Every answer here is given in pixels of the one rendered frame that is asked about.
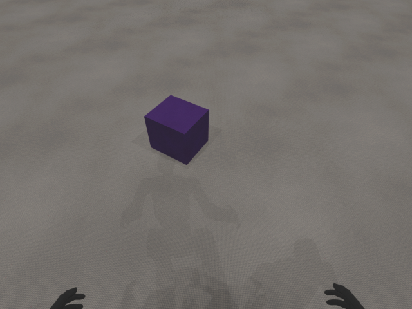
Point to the robot left hand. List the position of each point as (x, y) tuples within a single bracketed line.
[(68, 296)]

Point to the robot right hand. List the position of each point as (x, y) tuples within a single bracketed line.
[(350, 302)]

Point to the carton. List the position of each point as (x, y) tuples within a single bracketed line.
[(178, 128)]

